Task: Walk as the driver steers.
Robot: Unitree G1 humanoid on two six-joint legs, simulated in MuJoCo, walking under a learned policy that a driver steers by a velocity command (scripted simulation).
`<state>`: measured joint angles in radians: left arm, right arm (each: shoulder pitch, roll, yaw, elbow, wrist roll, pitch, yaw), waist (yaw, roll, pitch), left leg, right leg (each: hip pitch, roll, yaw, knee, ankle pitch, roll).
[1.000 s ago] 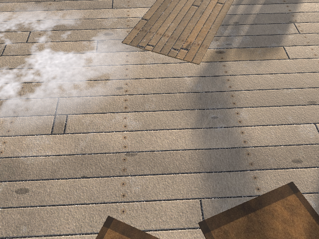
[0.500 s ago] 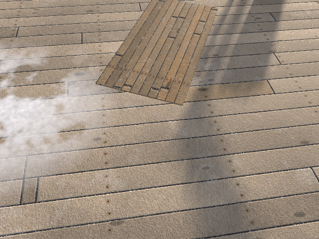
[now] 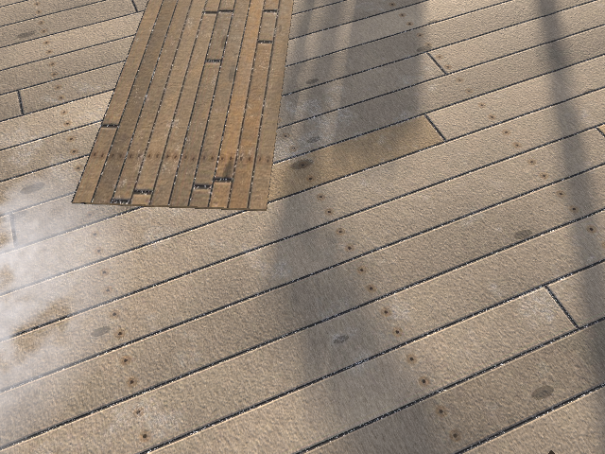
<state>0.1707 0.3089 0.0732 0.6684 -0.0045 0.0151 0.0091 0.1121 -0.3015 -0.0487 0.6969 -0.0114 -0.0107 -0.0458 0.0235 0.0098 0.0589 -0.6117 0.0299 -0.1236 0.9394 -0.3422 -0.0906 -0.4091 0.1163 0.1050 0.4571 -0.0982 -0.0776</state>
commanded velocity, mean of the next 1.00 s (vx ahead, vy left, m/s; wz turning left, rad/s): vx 0.09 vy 0.00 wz -0.48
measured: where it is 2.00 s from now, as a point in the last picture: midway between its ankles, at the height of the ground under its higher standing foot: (437, 388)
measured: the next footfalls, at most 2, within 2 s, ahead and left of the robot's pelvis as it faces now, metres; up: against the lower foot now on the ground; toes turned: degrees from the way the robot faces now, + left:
left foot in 0.18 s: +0.13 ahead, +0.16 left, +0.00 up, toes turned -12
right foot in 0.58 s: +0.03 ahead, -0.09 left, +0.00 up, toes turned -23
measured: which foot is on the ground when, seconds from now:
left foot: up 0.00-0.16, down 0.18-0.58, up 0.60-1.00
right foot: down 0.00-0.18, up 0.20-0.56, down 0.58-1.00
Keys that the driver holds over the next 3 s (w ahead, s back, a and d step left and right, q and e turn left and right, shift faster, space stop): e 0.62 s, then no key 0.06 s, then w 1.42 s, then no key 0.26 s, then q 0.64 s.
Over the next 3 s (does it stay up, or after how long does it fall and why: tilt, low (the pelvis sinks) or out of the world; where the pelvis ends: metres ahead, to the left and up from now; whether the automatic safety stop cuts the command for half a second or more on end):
stays up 0.74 -0.27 0.00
